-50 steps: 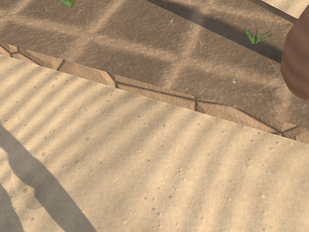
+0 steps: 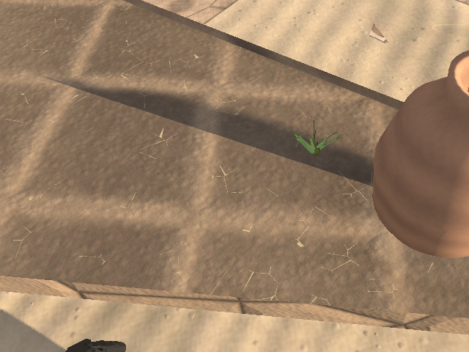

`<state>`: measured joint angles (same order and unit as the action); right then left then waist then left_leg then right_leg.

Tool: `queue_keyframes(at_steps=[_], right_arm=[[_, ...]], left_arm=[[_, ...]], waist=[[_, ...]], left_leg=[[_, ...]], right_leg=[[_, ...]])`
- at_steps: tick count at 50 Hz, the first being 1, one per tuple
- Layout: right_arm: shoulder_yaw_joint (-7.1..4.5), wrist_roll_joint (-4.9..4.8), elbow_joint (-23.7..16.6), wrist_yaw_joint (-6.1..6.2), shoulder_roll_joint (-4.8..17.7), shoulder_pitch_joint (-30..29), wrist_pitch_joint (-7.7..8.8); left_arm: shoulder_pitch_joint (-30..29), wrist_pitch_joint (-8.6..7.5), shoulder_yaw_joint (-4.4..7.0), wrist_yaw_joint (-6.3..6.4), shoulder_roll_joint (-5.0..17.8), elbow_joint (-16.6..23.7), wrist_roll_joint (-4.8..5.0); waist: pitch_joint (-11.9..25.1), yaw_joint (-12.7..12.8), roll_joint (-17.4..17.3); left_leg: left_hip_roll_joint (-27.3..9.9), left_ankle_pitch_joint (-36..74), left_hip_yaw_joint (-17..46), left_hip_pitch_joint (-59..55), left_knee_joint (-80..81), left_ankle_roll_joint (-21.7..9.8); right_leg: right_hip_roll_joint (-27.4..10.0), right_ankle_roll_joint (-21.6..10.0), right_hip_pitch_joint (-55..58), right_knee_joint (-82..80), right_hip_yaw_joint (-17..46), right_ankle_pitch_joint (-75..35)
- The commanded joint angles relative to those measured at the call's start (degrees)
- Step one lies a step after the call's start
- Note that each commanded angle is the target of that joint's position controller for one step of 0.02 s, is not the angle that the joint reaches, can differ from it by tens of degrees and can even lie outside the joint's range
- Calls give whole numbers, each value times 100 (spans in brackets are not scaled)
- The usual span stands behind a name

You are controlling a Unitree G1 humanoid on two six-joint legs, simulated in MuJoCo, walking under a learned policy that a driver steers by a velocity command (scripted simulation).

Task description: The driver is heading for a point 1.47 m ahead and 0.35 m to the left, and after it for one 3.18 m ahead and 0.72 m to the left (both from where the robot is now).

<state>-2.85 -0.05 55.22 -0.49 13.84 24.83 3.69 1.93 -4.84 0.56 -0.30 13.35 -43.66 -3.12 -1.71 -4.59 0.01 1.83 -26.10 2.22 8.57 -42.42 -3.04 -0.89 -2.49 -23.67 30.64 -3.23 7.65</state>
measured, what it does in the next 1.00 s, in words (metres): walks ahead, turning left: left foot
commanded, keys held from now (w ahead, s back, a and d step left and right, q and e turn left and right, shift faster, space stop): w+q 0.66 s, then w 0.20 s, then w+e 0.14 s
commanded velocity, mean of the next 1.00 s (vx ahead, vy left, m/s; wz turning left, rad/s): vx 0.50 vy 0.00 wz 0.42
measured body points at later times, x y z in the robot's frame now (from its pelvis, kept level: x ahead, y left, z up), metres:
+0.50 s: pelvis +0.24 +0.05 -0.01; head +0.27 +0.07 +0.43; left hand +0.15 +0.30 -0.16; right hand +0.50 -0.12 -0.11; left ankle +0.31 +0.13 -0.73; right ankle +0.09 -0.10 -0.69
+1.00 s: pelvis +0.49 +0.14 +0.01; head +0.52 +0.16 +0.46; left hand +0.62 +0.42 -0.06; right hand +0.52 -0.14 -0.12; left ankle +0.31 +0.13 -0.73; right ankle +0.66 +0.12 -0.52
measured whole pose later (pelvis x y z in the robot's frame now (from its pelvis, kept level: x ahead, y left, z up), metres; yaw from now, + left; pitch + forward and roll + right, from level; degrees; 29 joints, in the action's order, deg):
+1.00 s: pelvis +0.49 +0.14 +0.01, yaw +28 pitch +4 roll -1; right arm -1.2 1.0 56.8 2.0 12.9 32.0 3.8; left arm -0.9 0.9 -1.7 -0.4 9.6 -33.9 -2.4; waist 0.3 -1.9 0.3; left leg 4.4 -17.7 7.0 -6.9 -7.6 -5.4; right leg -3.2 -4.5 -67.2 94.5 -6.3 29.6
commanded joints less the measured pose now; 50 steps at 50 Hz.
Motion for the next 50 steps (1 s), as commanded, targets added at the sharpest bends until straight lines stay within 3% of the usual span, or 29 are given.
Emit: queue_keyframes(at_steps=[1,2,4,7,12,16,19,21,22,23,24,25,26,28,29,31,33,35,36,38,39,40,42,43,45,47,48,49,50], right_arm=[[-162,74,-449,12,674,-107,-17],[-140,84,-454,-39,529,-260,-37],[-164,186,-438,-119,459,-319,-166],[-154,218,-603,-209,323,-681,-281],[-88,221,-965,-333,231,-1719,-282],[0,212,-1239,-389,194,-2434,-274],[-7,242,-1356,-378,282,-2617,-276],[-60,270,-1287,-312,393,-2258,-273],[-116,266,-1151,-274,482,-1739,-234],[-216,308,-870,-205,640,-864,-170],[-386,346,-725,-108,1192,-186,-144],[-539,203,-885,-60,1863,-415,-226],[-536,105,-919,-31,1771,-284,-311],[-376,63,-912,25,1131,-921,-282],[-322,35,-938,50,968,-1113,-237],[-258,20,-982,47,826,-1203,-140],[-274,-12,-924,26,929,-1011,-63],[-275,25,-879,44,951,-753,-28],[-255,49,-840,53,921,-539,-15],[-209,55,-736,80,861,-126,25],[-177,38,-655,96,785,-3,8],[-154,73,-559,126,736,385,17],[-120,145,-350,225,765,1142,84],[-103,163,-249,263,761,1369,110],[-73,207,-122,318,741,1393,113],[-3,176,-75,267,660,1011,123],[26,141,-19,302,601,852,112],[41,66,-134,286,677,523,79],[60,-14,-169,266,646,342,69]], left_arm=[[1476,29,331,73,910,-116,84],[1262,-11,282,52,690,-126,113],[1194,-76,231,82,496,-208,159],[1432,-200,278,86,568,-376,229],[1695,-212,296,84,531,-592,185],[1898,-206,355,125,761,-734,195],[2072,-94,394,159,885,-844,171],[2079,0,434,185,1035,-872,164],[2075,74,453,185,1110,-874,171],[2035,134,448,174,1125,-823,183],[2111,131,370,158,862,-605,143],[2120,78,311,70,455,-169,217],[1488,36,365,50,868,-113,140],[1360,-60,300,43,663,-149,225],[1351,6,306,60,661,-139,145],[1535,202,286,38,606,-165,24],[1446,314,275,4,537,-83,20],[1242,364,246,11,434,-8,28],[972,381,245,26,408,92,8],[467,405,269,51,472,316,-14],[317,421,251,63,415,404,-63],[117,422,213,48,316,479,-94],[-607,360,127,5,226,851,-38],[-894,346,78,8,178,1041,-19],[-1095,392,-71,20,-53,1340,37],[-1343,416,-178,32,-56,1611,132],[-1505,451,-223,30,-121,1805,78],[-1262,515,-274,-21,-82,1751,102],[-1012,555,-276,-53,-146,1652,80]], waist=[[608,729,499],[310,622,450],[122,448,647],[139,375,541],[-155,484,473],[-302,598,446],[-308,604,478],[-1,430,589],[310,222,562],[816,-161,308],[1394,-323,-364],[1832,45,-1773],[1664,-208,-532],[416,254,54],[244,439,60],[406,606,-81],[398,650,-41],[386,554,-286],[327,432,-410],[128,278,-279],[15,300,-142],[19,136,-110],[-16,-200,-149],[-101,-245,-185],[-204,-45,-354],[-549,221,-221],[-693,327,-121],[-535,466,86],[-297,530,-51]], left_leg=[[-333,190,182,2889,-2336,-244],[-510,526,152,2758,-2192,-196],[-655,810,67,2535,-2062,-66],[-708,1270,-29,2762,-2089,52],[-763,2222,-216,3118,-1084,139],[-642,2495,-638,2613,120,-11],[-434,1966,-903,2372,522,-259],[-57,1354,-1101,1836,670,-508],[189,1194,-1154,1300,880,-665],[343,1432,-1049,132,1330,-854],[-745,1277,383,-1291,1411,-1108],[-2156,1787,3556,-2654,2216,-2035],[-2076,1891,3397,-2494,2529,-1934],[-1655,2641,2111,-943,2677,-1554],[-1366,3087,1753,-466,2750,-1401],[-1114,3814,1432,-155,2806,-1355],[-957,4002,1249,-61,2855,-1341],[-933,3734,1261,-148,2965,-1368],[-983,3470,1438,-376,2992,-1419],[-1123,2738,1760,-883,3087,-1472],[-1158,2584,1838,-1127,2933,-1441],[-1205,2870,2024,-1697,2683,-1478],[-1423,3127,2320,-2715,2547,-1545],[-1531,3137,2356,-2970,2527,-1511],[-1644,3250,2039,-2802,2565,-1306],[-1362,2610,1423,-1757,3267,-960],[-1412,2979,1283,-1205,3712,-859],[-1270,3407,738,-542,4267,-806],[-1138,4602,326,-220,4364,-733]], right_leg=[[-2144,-772,2760,-1781,2936,1872],[-1882,-676,2305,-1933,2227,1115],[-1524,-491,1868,-2063,1306,81],[-1510,-565,1895,-2157,676,-864],[-1375,-584,1945,-2295,-194,-1184],[-1407,-475,2074,-2236,-681,-1544],[-1508,-367,2552,-1727,-936,-2668],[-1528,-300,2854,-780,-1088,-4338],[-1498,-287,2888,120,-1139,-4722],[-1369,-143,2389,1455,-1251,-4106],[-1167,58,1028,3138,-1236,-1666],[149,431,-1366,5157,-705,2424],[-102,355,-1913,5347,335,2048],[-571,274,-1669,4476,416,1138],[-663,312,-1339,4132,469,1122],[-622,403,-926,4064,405,1079],[-614,488,-1057,3796,368,913],[-569,527,-1451,4141,214,794],[-569,514,-2015,4729,167,875],[-673,443,-3215,5476,228,1017],[-685,380,-3796,6017,294,1164],[-619,352,-4527,6796,188,1449],[-521,234,-5842,7373,117,2084],[-493,161,-6362,7580,153,2295],[-358,-73,-6850,8268,259,2844],[-385,-158,-6256,7193,8,2859],[-434,-227,-5636,6615,17,2759],[-410,-292,-4277,5464,-341,2106],[-315,-419,-2970,4874,-461,1434]])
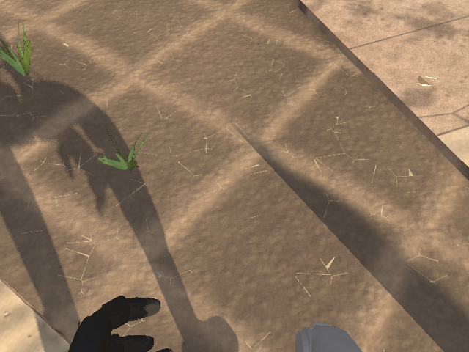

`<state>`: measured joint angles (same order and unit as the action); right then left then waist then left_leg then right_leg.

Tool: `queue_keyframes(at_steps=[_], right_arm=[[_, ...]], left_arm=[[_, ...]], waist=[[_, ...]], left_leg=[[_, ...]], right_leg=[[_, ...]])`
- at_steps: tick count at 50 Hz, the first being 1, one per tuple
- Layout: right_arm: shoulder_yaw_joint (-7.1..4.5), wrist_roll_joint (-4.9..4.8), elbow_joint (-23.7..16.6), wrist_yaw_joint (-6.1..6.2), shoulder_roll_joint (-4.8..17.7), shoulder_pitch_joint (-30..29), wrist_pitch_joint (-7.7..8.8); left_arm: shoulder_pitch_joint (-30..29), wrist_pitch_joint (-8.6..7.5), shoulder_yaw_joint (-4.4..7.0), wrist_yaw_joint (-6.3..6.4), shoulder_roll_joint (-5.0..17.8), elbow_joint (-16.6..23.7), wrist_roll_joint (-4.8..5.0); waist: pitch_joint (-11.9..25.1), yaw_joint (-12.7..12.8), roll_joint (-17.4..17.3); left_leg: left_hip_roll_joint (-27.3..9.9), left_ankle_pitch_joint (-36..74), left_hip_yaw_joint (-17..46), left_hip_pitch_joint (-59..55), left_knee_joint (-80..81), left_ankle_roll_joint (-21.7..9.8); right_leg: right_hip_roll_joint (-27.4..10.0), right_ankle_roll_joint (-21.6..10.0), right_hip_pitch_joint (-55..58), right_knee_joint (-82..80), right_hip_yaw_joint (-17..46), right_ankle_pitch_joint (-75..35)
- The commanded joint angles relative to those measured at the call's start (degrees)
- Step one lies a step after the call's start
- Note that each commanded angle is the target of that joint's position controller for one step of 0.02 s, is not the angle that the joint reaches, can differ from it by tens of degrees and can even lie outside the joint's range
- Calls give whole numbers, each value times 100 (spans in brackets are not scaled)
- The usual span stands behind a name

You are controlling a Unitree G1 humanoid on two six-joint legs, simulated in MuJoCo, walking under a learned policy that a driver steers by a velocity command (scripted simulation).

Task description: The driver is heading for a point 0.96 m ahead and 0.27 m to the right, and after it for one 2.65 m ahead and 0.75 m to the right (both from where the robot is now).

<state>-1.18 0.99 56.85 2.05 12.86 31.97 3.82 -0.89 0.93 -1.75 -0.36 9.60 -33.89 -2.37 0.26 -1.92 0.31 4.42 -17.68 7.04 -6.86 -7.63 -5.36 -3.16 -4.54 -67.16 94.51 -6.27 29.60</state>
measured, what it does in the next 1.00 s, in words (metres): climbs, turning right: right foot 0.11 m higher, then left foot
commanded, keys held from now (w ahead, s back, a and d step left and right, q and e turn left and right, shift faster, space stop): w+e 0.70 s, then w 0.30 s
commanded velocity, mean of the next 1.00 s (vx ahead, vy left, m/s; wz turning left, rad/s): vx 0.50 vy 0.00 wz -0.40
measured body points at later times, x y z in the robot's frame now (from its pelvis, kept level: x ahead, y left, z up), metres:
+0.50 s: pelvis +0.32 -0.09 +0.11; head +0.35 -0.12 +0.56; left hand +0.38 +0.18 +0.00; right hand +0.48 -0.34 +0.02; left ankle +0.53 +0.02 -0.55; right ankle +0.22 -0.09 -0.63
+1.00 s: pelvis +0.61 -0.17 +0.12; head +0.63 -0.17 +0.57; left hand +0.89 -0.06 +0.02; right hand +0.46 -0.40 +0.00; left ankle +0.60 -0.08 -0.63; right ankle +0.62 -0.35 -0.57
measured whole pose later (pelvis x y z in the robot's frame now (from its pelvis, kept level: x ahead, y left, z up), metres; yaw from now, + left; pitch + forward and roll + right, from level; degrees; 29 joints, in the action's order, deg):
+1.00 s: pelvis +0.61 -0.17 +0.12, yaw -30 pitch +2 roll +1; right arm -2.2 0.8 47.5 -0.9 14.5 26.0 5.6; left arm 7.2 -1.3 2.1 -2.7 15.5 -38.9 -2.5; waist 0.5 -3.6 2.8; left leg 3.3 -12.6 -4.5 4.5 -14.8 -3.7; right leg -2.4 -1.1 -36.5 49.5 3.3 8.5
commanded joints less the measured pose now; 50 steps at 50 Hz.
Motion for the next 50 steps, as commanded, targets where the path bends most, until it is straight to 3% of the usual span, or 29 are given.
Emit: queue_keyframes(at_steps=[1,2,3,4,5,6,7,8,10,11,12,14,16,18,21,26,29,31,32,33,34,35,36,37,38,40,44,47,50], right_arm=[[-88,-201,-488,-44,843,-724,80],[-168,-247,-520,-65,1148,-653,118],[-235,-204,-452,-56,1355,-580,109],[-299,-134,-435,-66,1399,-566,63],[-365,-134,-506,-109,1457,-642,54],[-275,-146,-721,-187,940,-472,123],[-262,104,-1046,-362,765,-164,180],[-221,256,-1191,-443,690,-320,223],[-115,212,-1439,-367,407,-941,206],[-61,206,-1621,-303,241,-1227,119],[-10,170,-1801,-241,152,-1337,6],[28,175,-2034,-155,173,-1499,-118],[56,272,-2185,-182,306,-1748,-151],[28,245,-2383,-248,395,-2367,-134],[76,199,-2465,-286,273,-2923,-133],[118,121,-2655,-357,363,-3869,-139],[128,75,-2764,-387,479,-4128,-53],[59,47,-2559,-317,656,-3428,-6],[-37,8,-2361,-241,872,-2753,21],[-118,14,-2162,-146,1049,-1775,96],[-228,144,-2063,-12,1346,-922,131],[-331,266,-2140,-13,1684,-1116,87],[-324,105,-2221,-57,1194,-1285,14],[-209,71,-2202,-81,757,-1643,35],[-159,98,-2121,-122,540,-1788,74],[-146,85,-1912,-131,542,-1632,174],[-183,-7,-1590,-240,654,-1260,341],[-203,-16,-1435,-283,734,-1116,318],[-216,-38,-1295,-324,782,-890,267]], left_arm=[[-121,4,-26,-66,233,428,64],[380,23,38,-68,345,219,61],[987,26,130,-38,512,4,63],[1671,-26,236,-10,731,-245,118],[2215,-61,338,-14,919,-473,112],[2432,-135,526,-26,1454,-680,49],[2198,-34,679,39,1896,-805,262],[1535,-85,676,48,1629,-661,342],[1320,-255,567,33,1027,-937,159],[1430,-300,510,49,772,-1071,66],[1449,-376,477,44,667,-1160,58],[1579,-535,512,-25,801,-1300,159],[1569,-560,558,-31,925,-1169,216],[2018,-569,590,47,1023,-1095,266],[2821,-496,694,147,1183,-1212,325],[3387,-367,737,226,1207,-1211,237],[3309,-368,768,278,1304,-1176,179],[2872,-417,784,278,1447,-1071,175],[2716,-470,784,243,1517,-1027,169],[2372,-553,787,171,1570,-936,216],[2372,-638,687,99,1198,-754,275],[3334,-543,595,125,795,-661,482],[3170,-455,638,165,1338,-824,172],[2642,-437,641,116,1286,-768,97],[2347,-425,624,63,1203,-714,69],[2247,-312,599,-60,1082,-677,30],[2005,-222,522,-161,876,-550,-29],[1184,-246,447,-228,808,-249,-43],[488,-294,307,-293,616,-87,25]], waist=[[-131,504,-187],[340,636,-543],[794,904,-812],[1074,1145,-912],[1258,1419,-841],[1347,1198,385],[1905,599,1758],[1473,228,636],[16,-22,-543],[-204,-75,-523],[-305,-204,-314],[-228,-321,-103],[-196,-313,-294],[-88,105,14],[159,579,106],[61,944,341],[-2,892,457],[244,461,452],[520,153,459],[900,-438,420],[1612,-671,-171],[2300,-76,-1552],[2057,-107,-521],[1094,-11,-161],[518,71,128],[110,223,-227],[50,334,-533],[-241,249,-555],[-250,35,-562]], left_leg=[[-1254,5837,-690,1791,602,-461],[-1384,7936,-762,1601,43,-454],[-1568,9286,-813,1045,-903,-383],[-1661,9928,-791,565,-2101,-295],[-1511,9541,-928,621,-3687,-161],[-670,4505,-843,2182,-6227,120],[412,342,-463,3770,-8179,367],[-62,587,71,4207,-8627,274],[-414,521,-197,4629,-8505,184],[-515,367,-236,4734,-8681,162],[-659,228,-232,4794,-8611,121],[-801,173,-306,5019,-8124,106],[-892,646,-535,4477,-6411,286],[-870,1184,-842,4605,-5615,526],[-713,1687,-857,5220,-4531,696],[-419,1615,-867,5619,-3518,727],[-234,1516,-857,5104,-2753,520],[96,1326,-870,3329,-2198,286],[84,1337,-764,2399,-2089,182],[-350,1751,-420,1033,-1763,-12],[-1542,1245,541,-388,-1894,-246],[-3260,1943,3153,-1683,-1871,-1264],[-2938,1101,3469,-842,-1504,-1297],[-2587,778,2653,102,-1183,-1123],[-2282,944,2012,751,-932,-932],[-1866,1617,1178,1389,-623,-716],[-1676,2286,417,1514,-328,-671],[-1480,2261,-58,1644,-63,-583],[-1265,2537,-477,1797,-31,-436]], right_leg=[[118,-359,2877,-2102,-442,-1242],[414,-385,3778,-2254,-608,-1385],[674,-430,4273,-2437,-630,-1016],[869,-515,4673,-3084,-522,-782],[998,-712,5361,-4126,-94,-716],[-69,-1308,6384,-5494,2605,-603],[-1188,-1764,6936,-7270,6343,-1929],[-1186,-1631,6373,-7478,6339,-965],[-877,-1272,4759,-7422,4790,-444],[-642,-1237,4202,-7323,4146,-919],[-464,-1147,3927,-7456,3557,-1362],[-96,-1038,3968,-7613,2619,-2082],[412,-790,3709,-7835,1867,-2257],[212,-748,4435,-8111,2130,-3767],[140,-389,6161,-7857,2164,-5225],[-46,-334,7469,-7683,2568,-5685],[-144,-332,7654,-7476,2767,-6193],[14,-67,7001,-6933,2650,-7321],[47,28,6770,-6293,2738,-7589],[193,80,6138,-5281,2679,-7045],[475,29,5326,-3985,2305,-4407],[1348,227,3631,-2095,1576,576],[827,121,3463,-1750,1436,-145],[710,156,3431,-1894,1420,-771],[581,162,3403,-2137,1391,-1018],[464,217,3510,-2421,1332,-1059],[396,285,3258,-3033,1262,-1213],[160,365,2967,-3985,976,-1953],[79,360,3563,-5231,475,-2638]])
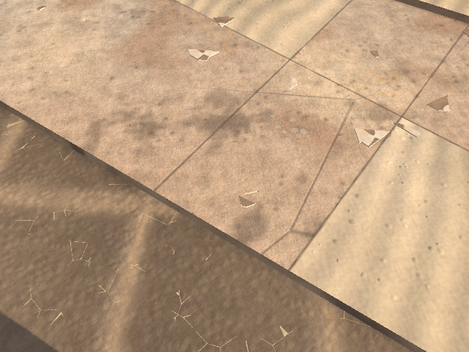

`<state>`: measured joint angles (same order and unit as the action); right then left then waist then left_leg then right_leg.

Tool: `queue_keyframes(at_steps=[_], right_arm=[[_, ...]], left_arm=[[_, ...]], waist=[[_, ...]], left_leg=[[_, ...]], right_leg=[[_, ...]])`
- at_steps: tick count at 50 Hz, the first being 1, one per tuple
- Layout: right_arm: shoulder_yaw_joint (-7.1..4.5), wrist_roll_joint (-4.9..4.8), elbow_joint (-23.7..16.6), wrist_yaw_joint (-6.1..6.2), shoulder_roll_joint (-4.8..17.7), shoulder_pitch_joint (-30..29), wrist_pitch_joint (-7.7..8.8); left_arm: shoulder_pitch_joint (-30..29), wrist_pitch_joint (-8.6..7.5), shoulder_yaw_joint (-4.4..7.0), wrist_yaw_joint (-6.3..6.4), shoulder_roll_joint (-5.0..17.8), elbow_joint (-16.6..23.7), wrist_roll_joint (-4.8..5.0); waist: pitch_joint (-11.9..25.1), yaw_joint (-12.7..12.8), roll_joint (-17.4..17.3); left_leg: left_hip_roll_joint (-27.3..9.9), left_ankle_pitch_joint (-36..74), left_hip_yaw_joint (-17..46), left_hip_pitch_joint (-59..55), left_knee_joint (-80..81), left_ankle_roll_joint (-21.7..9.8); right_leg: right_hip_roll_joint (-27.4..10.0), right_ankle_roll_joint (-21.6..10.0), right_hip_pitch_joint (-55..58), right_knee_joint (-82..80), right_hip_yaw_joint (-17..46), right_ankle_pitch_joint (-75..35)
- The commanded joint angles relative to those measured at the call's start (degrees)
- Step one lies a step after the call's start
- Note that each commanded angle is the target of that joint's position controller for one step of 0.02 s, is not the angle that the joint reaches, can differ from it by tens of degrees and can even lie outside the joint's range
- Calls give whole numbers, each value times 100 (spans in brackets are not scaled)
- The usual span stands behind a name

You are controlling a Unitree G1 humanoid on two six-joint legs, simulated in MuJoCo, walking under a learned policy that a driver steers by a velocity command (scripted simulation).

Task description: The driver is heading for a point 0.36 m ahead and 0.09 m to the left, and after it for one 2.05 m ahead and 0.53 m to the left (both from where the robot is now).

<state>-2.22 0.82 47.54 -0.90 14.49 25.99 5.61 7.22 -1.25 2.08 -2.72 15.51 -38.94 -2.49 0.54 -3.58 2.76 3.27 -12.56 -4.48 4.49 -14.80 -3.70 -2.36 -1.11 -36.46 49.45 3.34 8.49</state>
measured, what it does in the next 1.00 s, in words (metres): walks ahead, turning left: right foot, then left foot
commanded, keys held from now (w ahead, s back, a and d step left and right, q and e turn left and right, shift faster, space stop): w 0.04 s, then w+q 0.22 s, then q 0.66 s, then no key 0.08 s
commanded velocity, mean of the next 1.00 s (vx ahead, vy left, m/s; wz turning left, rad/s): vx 0.24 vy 0.00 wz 0.39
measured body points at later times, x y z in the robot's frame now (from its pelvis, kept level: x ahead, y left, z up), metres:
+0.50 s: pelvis +0.24 -0.03 +0.00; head +0.27 -0.03 +0.45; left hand +0.23 +0.25 -0.13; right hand +0.41 -0.26 -0.12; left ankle +0.33 +0.11 -0.69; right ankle +0.21 -0.12 -0.75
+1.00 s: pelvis +0.32 +0.00 -0.01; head +0.34 +0.02 +0.44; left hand +0.32 +0.29 -0.13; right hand +0.53 -0.20 -0.12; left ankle +0.36 +0.09 -0.75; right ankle +0.41 -0.12 -0.71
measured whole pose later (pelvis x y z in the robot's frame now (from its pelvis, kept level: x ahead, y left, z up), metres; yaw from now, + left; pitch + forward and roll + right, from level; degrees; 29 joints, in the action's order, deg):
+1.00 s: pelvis +0.32 +0.00 -0.01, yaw +28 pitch +1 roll -1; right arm -4.6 1.5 41.0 -0.5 15.3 14.3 -2.8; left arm 10.7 2.9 2.5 1.5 14.6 -42.3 -1.1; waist -2.1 -2.1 0.4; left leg 8.0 -4.8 6.5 20.5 -24.8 -5.2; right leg -0.5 1.4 -26.3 48.8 3.5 22.5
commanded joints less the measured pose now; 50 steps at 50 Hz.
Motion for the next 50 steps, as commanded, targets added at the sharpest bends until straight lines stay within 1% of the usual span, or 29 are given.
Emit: queue_keyframes(at_steps=[1,5,6,7,8,9,10,11,12,13,15,17,18,21,24,29,30,31,32,33,34,35,36,37,38,40,43,46,50], right_arm=[[-131,-22,-301,-28,688,-146,71],[-167,-3,-66,22,847,251,-36],[-177,5,-37,46,900,238,-69],[-183,-16,1,67,943,214,-96],[-159,-61,15,77,897,199,-104],[-84,-100,-209,68,674,51,-72],[61,-206,-412,67,11,609,-92],[-129,-23,-269,135,714,285,-195],[-155,-10,-361,105,646,-109,-219],[-119,-17,-361,69,478,-242,-234],[-147,76,-256,20,385,-133,-399],[-184,108,-266,-19,276,-78,-525],[-193,106,-317,-41,224,-182,-554],[-153,112,-555,-116,94,-735,-593],[-84,100,-757,-211,12,-1245,-594],[-200,195,-975,-220,322,-1296,-569],[-239,230,-908,-190,368,-968,-516],[-308,280,-769,-111,573,-508,-444],[-456,253,-850,-15,1260,-263,-386],[-609,-49,-919,10,1737,-220,-479],[-577,-196,-1001,31,1463,-342,-582],[-484,-132,-1003,82,1167,-699,-652],[-385,-65,-997,115,878,-1049,-710],[-346,-78,-1020,137,740,-1254,-725],[-325,-43,-1053,128,668,-1360,-721],[-363,-4,-1020,78,785,-1285,-664],[-432,15,-992,64,934,-1197,-682],[-453,46,-1004,66,934,-1133,-765],[-432,102,-993,38,861,-1177,-800]], left_arm=[[-514,-93,-90,-59,34,458,61],[-860,-182,-60,37,186,631,84],[-699,-215,-40,82,231,598,71],[-228,-260,4,138,302,461,34],[594,-329,90,219,483,198,-57],[1604,-366,208,327,899,77,-204],[1796,-306,334,365,1417,80,-220],[1724,-227,300,363,1052,87,-19],[1315,-235,184,355,674,42,55],[1066,-280,121,320,419,-6,91],[819,-362,58,337,198,-84,138],[839,-465,78,337,237,-141,156],[825,-482,102,349,298,-181,175],[775,-424,126,393,344,-263,175],[832,-355,165,416,449,-337,179],[994,-194,303,458,772,-434,213],[958,-136,318,468,799,-435,231],[1090,-95,313,441,796,-459,224],[1383,-52,226,412,462,-241,136],[1591,78,189,395,366,-11,186],[1374,164,183,404,472,-125,58],[981,170,177,407,452,-59,108],[769,160,177,434,444,-69,106],[763,199,189,442,485,-43,54],[922,271,192,428,471,-122,4],[1018,345,175,407,390,-159,42],[750,381,153,420,327,-72,83],[453,390,159,426,357,16,102],[506,325,133,443,322,-24,170]], waist=[[-283,120,-791],[-326,40,-743],[-246,133,-773],[-27,375,-726],[457,742,-529],[1194,1199,-15],[1853,944,1203],[1502,1049,343],[676,807,155],[271,642,151],[-139,299,301],[-54,124,208],[-38,74,217],[-111,112,384],[-79,272,442],[81,309,331],[256,145,141],[585,-77,-389],[982,23,-1443],[1812,114,-2032],[1705,5,-913],[925,90,-705],[334,271,-470],[125,406,-650],[218,472,-745],[457,497,-628],[438,378,-730],[303,216,-962],[316,166,-1020]], left_leg=[[-1195,2092,682,560,665,-580],[-1514,2730,1003,-173,178,-559],[-1519,3202,1032,-288,-128,-523],[-1438,3777,970,-292,-703,-449],[-1189,3718,766,89,-1676,-342],[-918,2085,575,1171,-3192,-220],[-69,-1722,181,3007,-5012,0],[-229,-1656,669,3458,-5566,-46],[-456,-1161,796,3544,-5525,-55],[-621,-853,760,3384,-5263,-24],[-702,-759,663,2869,-5037,143],[-602,-646,577,2712,-5070,249],[-600,-477,546,2789,-4983,290],[-643,201,381,2887,-4141,368],[-567,903,122,2298,-2936,272],[-298,208,-60,1804,-2103,-81],[-143,326,-111,1395,-1692,-192],[-142,1302,115,669,-1166,-361],[-1656,4146,1927,-389,-1346,-747],[-2623,5073,3909,-1177,-983,-1982],[-2462,3689,3491,-934,-745,-1905],[-2165,2594,3079,-176,-534,-1712],[-1762,1936,2681,435,-300,-1368],[-1460,1743,2402,838,-209,-1147],[-1276,1848,2199,1007,-204,-1050],[-1165,1998,2152,1029,-244,-999],[-1080,864,2378,1015,-94,-969],[-1006,-477,2725,1060,84,-927],[-1001,-494,2827,1195,-18,-866]], right_leg=[[11,-5,601,-965,-584,-611],[135,-175,771,-1578,-662,-173],[243,-235,1043,-1755,-664,50],[398,-316,1691,-2055,-689,140],[338,-464,2893,-2291,-568,-2],[-871,-758,4356,-2400,655,596],[-2504,-1398,5614,-2855,2993,685],[-2330,-1428,5059,-3135,3247,999],[-2007,-1264,4357,-3287,2322,840],[-1715,-1106,3747,-3543,1633,433],[-1375,-871,2921,-3678,612,-1347],[-1352,-923,2777,-3538,34,-3171],[-1340,-932,2771,-3524,-220,-3561],[-1164,-852,2700,-3503,-891,-3591],[-1041,-730,2594,-3337,-1345,-3317],[-1323,-553,3130,-2156,-1350,-3574],[-1215,-455,3121,-1408,-1450,-3455],[-909,-217,2868,-252,-1589,-2724],[-398,71,1609,1448,-1682,644],[633,255,450,2759,-849,3163],[195,260,251,2921,-179,2881],[114,234,133,2786,-147,2411],[-47,230,151,2279,-112,1964],[-113,239,363,1870,-100,1703],[-37,249,626,1786,-183,1535],[78,272,832,1564,-182,1463],[123,320,747,941,-115,1402],[197,325,753,374,-56,1344],[332,188,1348,-348,-160,1469]])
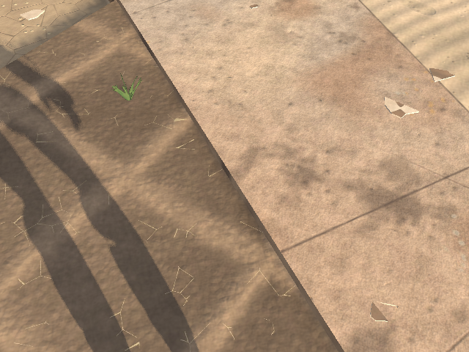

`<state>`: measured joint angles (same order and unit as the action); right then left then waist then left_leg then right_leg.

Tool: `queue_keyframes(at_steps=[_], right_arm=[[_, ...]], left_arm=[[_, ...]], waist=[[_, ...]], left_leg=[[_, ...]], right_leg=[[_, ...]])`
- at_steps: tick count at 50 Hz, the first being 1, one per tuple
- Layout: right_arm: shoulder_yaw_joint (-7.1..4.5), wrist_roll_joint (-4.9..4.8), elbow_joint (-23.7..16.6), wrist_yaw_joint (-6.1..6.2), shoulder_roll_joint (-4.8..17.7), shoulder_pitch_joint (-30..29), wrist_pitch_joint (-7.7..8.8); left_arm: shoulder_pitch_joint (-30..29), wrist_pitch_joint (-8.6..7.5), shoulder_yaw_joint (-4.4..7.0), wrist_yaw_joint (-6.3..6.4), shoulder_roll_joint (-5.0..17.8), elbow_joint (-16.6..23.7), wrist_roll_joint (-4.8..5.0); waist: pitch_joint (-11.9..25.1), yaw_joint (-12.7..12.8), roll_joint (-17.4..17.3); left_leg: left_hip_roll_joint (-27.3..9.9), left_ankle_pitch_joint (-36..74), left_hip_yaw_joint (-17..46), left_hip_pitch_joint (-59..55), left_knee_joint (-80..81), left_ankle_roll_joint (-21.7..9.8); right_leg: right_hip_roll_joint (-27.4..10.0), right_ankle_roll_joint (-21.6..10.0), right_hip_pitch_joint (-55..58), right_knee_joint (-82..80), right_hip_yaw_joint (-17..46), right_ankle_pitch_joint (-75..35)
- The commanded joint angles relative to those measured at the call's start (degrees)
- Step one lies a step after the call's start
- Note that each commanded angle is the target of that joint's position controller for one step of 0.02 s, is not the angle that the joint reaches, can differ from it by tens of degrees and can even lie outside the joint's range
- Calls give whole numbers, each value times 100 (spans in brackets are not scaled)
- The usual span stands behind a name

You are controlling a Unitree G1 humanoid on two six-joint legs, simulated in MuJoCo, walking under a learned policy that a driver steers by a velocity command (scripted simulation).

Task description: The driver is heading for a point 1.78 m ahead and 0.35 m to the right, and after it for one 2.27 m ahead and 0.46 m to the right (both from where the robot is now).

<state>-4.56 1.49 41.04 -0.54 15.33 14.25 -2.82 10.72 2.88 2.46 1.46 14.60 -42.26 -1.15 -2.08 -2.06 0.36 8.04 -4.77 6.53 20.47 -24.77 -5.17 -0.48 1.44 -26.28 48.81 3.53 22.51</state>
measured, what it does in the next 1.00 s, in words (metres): steps on the spot: right foot, then left foot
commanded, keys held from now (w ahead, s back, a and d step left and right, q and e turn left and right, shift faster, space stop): no key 1.00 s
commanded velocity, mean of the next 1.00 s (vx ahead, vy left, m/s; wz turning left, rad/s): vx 0.01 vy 0.00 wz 0.10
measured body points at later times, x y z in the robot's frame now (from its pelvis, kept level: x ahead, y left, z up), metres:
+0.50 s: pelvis +0.00 -0.03 +0.01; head +0.01 -0.03 +0.46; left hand +0.08 +0.23 -0.12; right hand +0.11 -0.28 -0.13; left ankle -0.04 +0.09 -0.74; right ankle +0.01 -0.13 -0.74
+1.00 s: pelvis -0.02 -0.02 +0.01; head -0.01 -0.02 +0.46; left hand -0.02 +0.23 -0.14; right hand +0.01 -0.26 -0.15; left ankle -0.04 +0.09 -0.74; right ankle +0.01 -0.13 -0.74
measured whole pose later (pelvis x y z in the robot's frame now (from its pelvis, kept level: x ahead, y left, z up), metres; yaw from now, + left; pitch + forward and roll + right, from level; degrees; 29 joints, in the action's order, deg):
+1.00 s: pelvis -0.02 -0.02 +0.01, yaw +4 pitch -2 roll +0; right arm 0.0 0.7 62.5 2.2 11.1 15.4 -0.5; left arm 14.4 0.7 0.8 1.5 11.5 -62.9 -0.6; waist -2.1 0.5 0.0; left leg 2.8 -13.1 3.4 6.1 -21.5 -1.4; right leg 0.8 -0.8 -10.2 22.5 0.6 10.1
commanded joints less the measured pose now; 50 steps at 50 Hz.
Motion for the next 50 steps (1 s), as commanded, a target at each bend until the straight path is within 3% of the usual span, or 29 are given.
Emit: queue_keyframes(at_steps=[1,3,5,6,7,8,9,10,13,17,19,20,21,22,23,24,28,33,50], right_arm=[[-188,49,-330,-6,754,-19,34],[-167,27,-284,-4,722,-41,5],[-111,-81,-234,59,608,-29,1],[-30,-109,-243,89,323,198,28],[-58,-117,-362,117,397,-111,62],[-127,67,-282,112,642,-109,81],[-133,27,-151,71,591,83,91],[-122,-9,-21,58,541,246,81],[-42,-21,141,56,378,294,26],[114,-135,170,129,168,-133,-22],[138,-180,324,184,180,23,2],[151,-155,419,216,207,137,48],[129,-96,462,252,380,134,103],[94,-10,473,283,678,136,157],[122,-94,579,247,583,-131,170],[187,-100,563,206,324,-216,203],[201,-65,927,264,417,8,251],[247,-71,1226,272,326,-3,261],[386,-77,2098,297,91,335,275]], left_arm=[[217,-106,91,35,414,294,56],[467,-149,79,57,394,241,86],[761,-232,75,108,411,155,33],[657,-282,116,142,760,262,-70],[253,-304,181,105,1161,392,-105],[202,-334,145,80,923,324,-97],[-2,-363,71,70,665,320,-30],[-152,-378,53,61,587,314,-14],[-9,-396,29,63,504,220,18],[474,-333,67,39,639,-76,1],[486,-283,95,39,709,-198,23],[461,-277,102,42,714,-244,44],[493,-308,79,32,623,-248,47],[560,-361,64,-12,519,-186,58],[533,-356,21,-30,335,-281,120],[338,-329,39,-10,460,-391,71],[280,-274,83,-24,503,-668,50],[322,-264,53,-9,404,-1099,59],[526,-263,-100,31,215,-1999,59]], waist=[[574,15,-810],[524,108,-802],[395,276,-527],[397,137,422],[-14,170,1264],[-55,123,806],[40,-52,562],[65,-147,512],[290,-12,743],[424,353,955],[410,245,910],[403,160,789],[506,198,588],[651,363,59],[444,462,-563],[270,296,-397],[-28,239,-415],[-131,244,-186],[-207,248,-51]], left_leg=[[-1480,-1184,1776,-353,942,-689],[-1485,-1035,1921,-247,828,-571],[-1196,-1404,1815,197,511,-159],[-724,-2072,1307,480,-363,159],[261,-2301,122,952,-1238,338],[-54,-2370,266,422,-2164,409],[-69,-2131,280,206,-2565,442],[-73,-1920,234,115,-2830,501],[-169,-1941,21,207,-2637,687],[-411,-2131,-480,-298,-1039,742],[-420,-1389,-595,-772,83,657],[-550,-518,-469,-1256,776,598],[-832,-103,-88,-1751,933,526],[-1380,920,393,-2174,534,401],[-1429,1019,387,-1560,318,185],[-1363,575,384,-1324,401,195],[-1182,-2,288,-1066,597,276],[-1187,-389,310,-1003,739,242],[-1123,-606,226,-917,824,213]], right_leg=[[194,-127,534,-508,-223,118],[285,-282,1012,-1267,-312,10],[152,-499,1807,-2728,-162,-553],[-947,-722,1920,-3520,1074,41],[-1956,-1227,1232,-4023,2482,-154],[-2007,-1498,772,-3786,2217,-1033],[-1691,-1473,759,-3618,1721,-1614],[-1372,-1338,846,-3473,1226,-2123],[-1015,-1238,1678,-3043,614,-3579],[-995,-1240,2269,-2663,642,-4070],[-934,-1126,2266,-2469,671,-4245],[-901,-953,2049,-2407,663,-4159],[-869,-735,1751,-2436,717,-3662],[-653,-548,1391,-2357,515,-2961],[-283,-456,1596,-2791,193,-1871],[-231,-402,1748,-2798,165,-1596],[-355,-449,1808,-2764,223,-1819],[-341,-390,1785,-2911,234,-1529],[-387,-371,1695,-3020,262,-1252]])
